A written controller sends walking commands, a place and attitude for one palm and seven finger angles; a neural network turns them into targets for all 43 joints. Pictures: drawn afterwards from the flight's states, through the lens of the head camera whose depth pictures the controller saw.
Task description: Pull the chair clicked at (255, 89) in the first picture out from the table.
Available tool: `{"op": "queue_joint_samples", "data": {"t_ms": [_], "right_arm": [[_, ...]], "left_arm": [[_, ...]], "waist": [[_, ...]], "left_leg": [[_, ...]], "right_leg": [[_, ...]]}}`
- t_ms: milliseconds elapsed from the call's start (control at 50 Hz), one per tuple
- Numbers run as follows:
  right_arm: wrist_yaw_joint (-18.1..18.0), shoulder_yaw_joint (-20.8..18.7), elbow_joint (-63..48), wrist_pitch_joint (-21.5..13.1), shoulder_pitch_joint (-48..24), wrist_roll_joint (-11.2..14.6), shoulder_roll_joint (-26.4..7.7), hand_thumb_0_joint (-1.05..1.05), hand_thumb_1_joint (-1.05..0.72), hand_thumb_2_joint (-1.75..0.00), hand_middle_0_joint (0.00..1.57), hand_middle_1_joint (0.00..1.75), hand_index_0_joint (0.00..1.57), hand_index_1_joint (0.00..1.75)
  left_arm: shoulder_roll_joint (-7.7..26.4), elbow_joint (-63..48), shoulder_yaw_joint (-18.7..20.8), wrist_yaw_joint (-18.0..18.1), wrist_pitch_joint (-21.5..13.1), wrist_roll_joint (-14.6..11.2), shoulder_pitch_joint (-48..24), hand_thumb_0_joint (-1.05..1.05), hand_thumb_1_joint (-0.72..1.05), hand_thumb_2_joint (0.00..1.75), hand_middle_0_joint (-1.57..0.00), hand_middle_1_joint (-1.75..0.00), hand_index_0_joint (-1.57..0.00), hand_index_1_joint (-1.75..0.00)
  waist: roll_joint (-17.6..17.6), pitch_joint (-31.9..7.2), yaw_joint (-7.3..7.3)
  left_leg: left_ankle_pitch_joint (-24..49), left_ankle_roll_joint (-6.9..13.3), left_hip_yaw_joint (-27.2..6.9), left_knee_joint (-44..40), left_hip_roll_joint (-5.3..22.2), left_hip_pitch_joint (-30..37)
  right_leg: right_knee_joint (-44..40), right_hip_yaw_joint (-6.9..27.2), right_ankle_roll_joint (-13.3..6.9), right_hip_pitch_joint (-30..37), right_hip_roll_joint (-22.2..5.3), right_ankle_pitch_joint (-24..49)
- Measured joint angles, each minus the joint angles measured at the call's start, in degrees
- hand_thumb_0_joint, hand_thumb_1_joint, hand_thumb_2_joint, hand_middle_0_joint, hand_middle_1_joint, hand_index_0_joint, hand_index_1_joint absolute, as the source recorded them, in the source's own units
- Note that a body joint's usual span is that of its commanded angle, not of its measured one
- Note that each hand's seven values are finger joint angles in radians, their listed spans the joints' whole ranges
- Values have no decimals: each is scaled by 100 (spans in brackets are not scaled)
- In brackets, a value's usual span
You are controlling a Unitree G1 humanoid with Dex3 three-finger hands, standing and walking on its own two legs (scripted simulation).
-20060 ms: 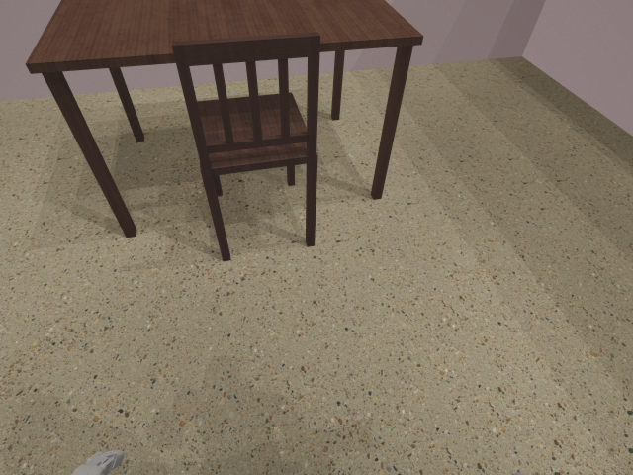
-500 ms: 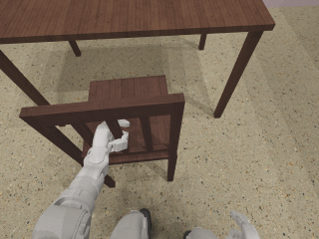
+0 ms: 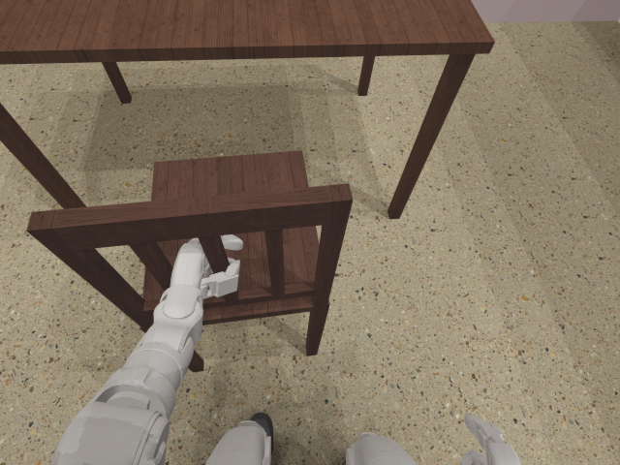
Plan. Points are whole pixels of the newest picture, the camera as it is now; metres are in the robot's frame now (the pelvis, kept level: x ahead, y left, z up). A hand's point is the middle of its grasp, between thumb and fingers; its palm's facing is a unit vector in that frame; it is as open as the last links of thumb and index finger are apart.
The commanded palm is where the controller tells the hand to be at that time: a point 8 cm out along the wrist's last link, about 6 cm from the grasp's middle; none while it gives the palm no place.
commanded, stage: step backward, pulling the chair out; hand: left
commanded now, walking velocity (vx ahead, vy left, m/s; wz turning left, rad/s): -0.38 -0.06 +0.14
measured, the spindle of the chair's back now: (221, 268) +0.39 +0.15 -0.09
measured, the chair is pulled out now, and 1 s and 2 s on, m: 0.28 0.54 0.63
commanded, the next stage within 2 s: stop walking, hand still on the chair in 0.86 s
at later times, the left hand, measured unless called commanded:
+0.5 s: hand (234, 355) +0.25 +0.11 -0.06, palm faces +0.00 -0.98 -0.18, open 5.7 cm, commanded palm +0.24 +0.16 -0.07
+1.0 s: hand out of the picture +0.11 +0.11 -0.06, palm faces +0.03 -0.99 -0.17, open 5.6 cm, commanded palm +0.09 +0.15 -0.05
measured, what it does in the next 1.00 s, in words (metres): walks backwards: right foot, then left foot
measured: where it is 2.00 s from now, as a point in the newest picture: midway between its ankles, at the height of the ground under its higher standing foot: outside the picture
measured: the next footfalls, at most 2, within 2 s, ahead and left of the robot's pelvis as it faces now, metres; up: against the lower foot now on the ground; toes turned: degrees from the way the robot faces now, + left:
right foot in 0.12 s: -0.04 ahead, -0.16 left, +0.00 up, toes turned +2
left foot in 0.38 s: -0.04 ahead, +0.11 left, +0.00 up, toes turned +2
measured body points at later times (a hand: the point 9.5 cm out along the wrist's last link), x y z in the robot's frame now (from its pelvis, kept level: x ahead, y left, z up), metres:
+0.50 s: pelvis -0.11 -0.02 +0.00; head -0.02 -0.02 +0.44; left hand +0.25 +0.16 -0.05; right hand +0.02 -0.31 -0.11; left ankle -0.08 +0.11 -0.73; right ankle -0.06 -0.16 -0.73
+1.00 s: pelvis -0.23 -0.03 -0.01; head -0.17 -0.03 +0.44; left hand +0.11 +0.16 -0.05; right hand -0.12 -0.29 -0.13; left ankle -0.21 +0.10 -0.73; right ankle -0.15 -0.16 -0.73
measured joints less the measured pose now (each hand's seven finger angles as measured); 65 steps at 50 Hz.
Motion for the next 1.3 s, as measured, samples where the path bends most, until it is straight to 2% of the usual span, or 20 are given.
{"op": "queue_joint_samples", "data": {"t_ms": [80, 120, 180, 240, 280, 320, 400, 440, 480, 560, 680, 760, 800, 880, 920, 960, 1020, 1100, 1200, 1300], "right_arm": [[64, 150, -45, -76, -10, -12, 268, 1, -90, -90, 20, 30, 21, 30], [81, 193, -28, -82, -37, -10, 294, 1, -90, -90, 20, 30, 21, 30], [64, 160, 112, -24, -113, 47, 139, 1, -90, -90, 20, 30, 21, 30], [-13, 119, 302, 79, -47, 126, 10, 1, -90, -90, 20, 30, 21, 30], [-89, 94, 390, 80, 5, 107, -161, 1, -90, -90, 20, 30, 21, 30], [-168, 57, 450, 69, 41, 109, -366, 1, -90, -90, 20, 30, 21, 30], [-320, -67, 481, 69, 47, 167, -728, 1, -91, -90, 20, 30, 21, 30], [-332, -131, 456, 111, -79, 191, -704, 1, -91, -90, 20, 30, 21, 30], [-283, -138, 298, 135, -156, 159, -648, 1, -91, -90, 20, 30, 20, 30], [-98, -149, -28, 153, -161, 50, -406, 1, -91, -90, 19, 30, 20, 30], [36, 11, -80, 138, -40, 126, -72, 1, -91, -90, 20, 30, 21, 30], [-43, 57, 150, 175, 13, 195, -40, 1, -90, -90, 20, 30, 21, 30], [-93, 82, 260, 177, 50, 177, -120, 1, -90, -90, 20, 30, 21, 30], [-213, 114, 377, 119, 182, 192, -337, 1, -90, -90, 20, 30, 21, 30], [-254, 81, 421, 113, 143, 188, -306, 1, -91, -90, 20, 30, 21, 30], [-231, 55, 331, 124, 186, 156, -271, 1, -91, -90, 20, 30, 21, 30], [-167, 34, 143, 130, 271, 102, -213, 1, -91, -90, 20, 30, 21, 30], [-92, 101, 10, 89, 262, 157, -119, 1, -91, -90, 20, 30, 21, 30], [-133, 164, 96, 101, 355, 161, -41, 1, -90, -90, 20, 30, 21, 30], [-190, 126, 101, 78, 426, 76, -165, 1, -90, -90, 20, 30, 21, 30]], "left_arm": [[121, -97, 171, -79, -45, -21, 67, 7, 64, 77, -30, -118, -49, -145], [161, -168, 266, -99, -55, -28, 95, 6, 62, 78, -32, -118, -49, -145], [50, -168, 451, -147, -147, -98, 213, 6, 62, 77, -32, -116, -49, -145], [-16, -182, 506, -181, -226, -38, 465, 7, 62, 77, -31, -116, -49, -145], [-96, -163, 456, -165, -196, 14, 540, 7, 62, 76, -31, -116, -49, -145], [-191, -92, 386, -148, -164, 98, 528, 7, 62, 76, -30, -117, -49, -145], [-314, 14, 85, -92, -8, 163, 288, 6, 62, 76, -29, -119, -49, -145], [-239, 77, -56, -66, 91, 151, 37, 6, 62, 75, -28, -120, -49, -145], [-140, 115, -122, -44, 167, 123, -139, 6, 63, 75, -27, -121, -49, -145], [-22, 102, -54, -46, 236, 110, -229, 6, 63, 75, -27, -120, -49, -145], [20, -74, 87, -121, 79, -3, 36, 6, 63, 75, -28, -120, -49, -145], [-86, -42, 139, -141, -2, 9, 169, 6, 63, 76, -28, -120, -49, -145], [-179, 10, 125, -132, 32, 42, 193, 7, 63, 76, -28, -120, -49, -145], [-341, 153, -38, -120, 138, 103, 135, 7, 62, 76, -27, -122, -49, -145], [-313, 209, -127, -108, 214, 105, 22, 6, 63, 77, -26, -123, -49, -145], [-275, 246, -186, -113, 281, 76, -11, 7, 63, 77, -26, -123, -49, -145], [-252, 5, -174, -124, 416, 10, 194, 8, 64, 76, -26, -122, -49, -145], [-233, -464, -177, -125, 423, -19, 570, 8, 63, 77, -27, -121, -49, -145], [-299, -743, -220, -79, 429, 57, 1167, 8, 63, 78, -27, -122, -49, -145], [-426, -988, -321, -81, 463, 107, 1758, 7, 63, 77, -27, -123, -49, -145]], "waist": [[81, 21, 78], [204, 75, 101], [664, 332, -41], [365, 200, 18], [203, 69, 37], [152, -60, -3], [184, -223, -92], [-60, -99, -34], [-203, 12, 32], [-168, 70, -36], [271, 164, -17], [204, 81, -15], [141, -17, -22], [157, -273, -149], [-81, -219, -100], [-172, -206, -2], [-52, -245, 9], [168, -25, 5], [41, -271, -13], [138, -506, -32]], "left_leg": [[135, -128, 11, 65, 117, -219], [164, -206, -42, 218, 191, -379], [18, -231, -364, 400, 364, -417], [-1279, -230, -428, 1629, -126, -491], [-1630, -239, -378, 1984, -361, -361], [-1653, -257, -325, 1669, -427, -53], [-950, -231, -294, 307, -302, 707], [-884, -160, -221, 86, -430, 738], [-703, -119, -145, 47, -424, 693], [-507, -145, -234, 126, -289, 447], [-396, -304, -454, 411, 69, 95], [-1690, -284, -460, 1657, -271, -237], [-1919, -276, -381, 1864, -408, -135], [-1273, -214, -271, 555, -294, 680], [-968, -134, -155, 403, -450, 729], [-955, -97, -71, 467, -452, 697], [-948, -105, -108, 570, -332, 564], [-838, -187, -221, 570, -135, 604], [-1320, -82, -179, 461, -222, 711], [-678, -55, -107, 195, -220, 974]], "right_leg": [[-642, 20, 5, 439, -47, 220], [-1162, -2, 22, 680, -21, 746], [-1421, -225, 26, 868, 253, 1126], [-1290, -70, -6, 720, 4, 1097], [-1319, -17, 4, 636, -170, 1152], [-1362, -70, 48, 555, -300, 1222], [-1214, -304, 166, 308, -434, 1252], [-1177, -240, 193, 209, -570, 1584], [-1147, -162, 169, 107, -558, 1717], [-800, -64, -4, 24, -343, 771], [-1518, -220, 55, 360, 9, 1739], [-1441, -158, 14, 132, -170, 1769], [-1445, -105, 59, 23, -321, 1858], [-1246, -235, 208, -216, -522, 1884], [-1144, -132, 236, -289, -685, 1927], [-987, -44, 169, -297, -635, 1744], [-719, -82, 65, -57, -426, 911], [-1394, -185, 92, 296, -214, 1934], [-1461, -198, 41, 359, -320, 1683], [-1474, -147, 138, 519, -331, 1527]]}}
